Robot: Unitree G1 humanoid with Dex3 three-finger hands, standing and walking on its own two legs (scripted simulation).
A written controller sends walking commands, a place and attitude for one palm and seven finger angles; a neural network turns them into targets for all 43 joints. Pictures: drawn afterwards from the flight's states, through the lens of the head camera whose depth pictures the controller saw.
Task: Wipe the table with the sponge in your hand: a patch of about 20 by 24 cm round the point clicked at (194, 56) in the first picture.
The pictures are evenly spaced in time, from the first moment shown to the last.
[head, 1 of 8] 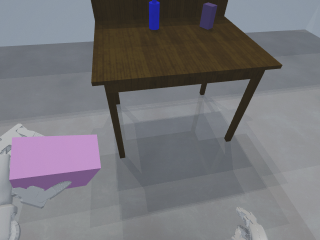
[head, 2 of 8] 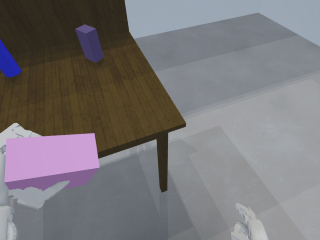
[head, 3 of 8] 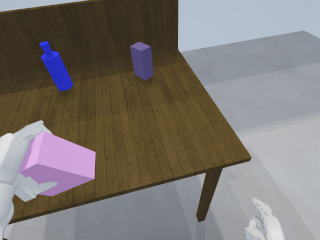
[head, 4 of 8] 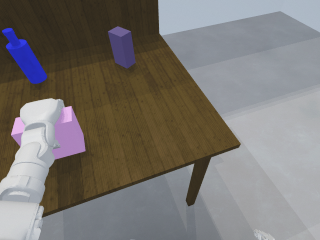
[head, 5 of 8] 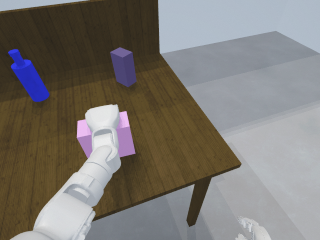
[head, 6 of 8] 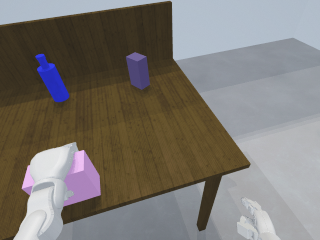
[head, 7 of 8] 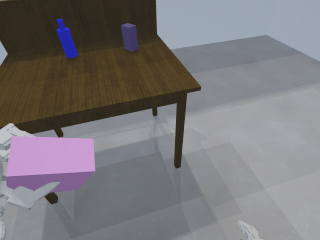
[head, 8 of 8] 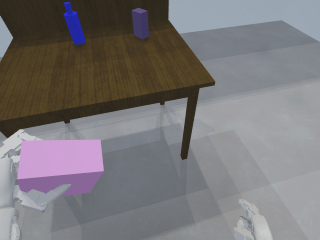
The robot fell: no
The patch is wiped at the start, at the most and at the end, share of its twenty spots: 0.00 1.00 1.00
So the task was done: yes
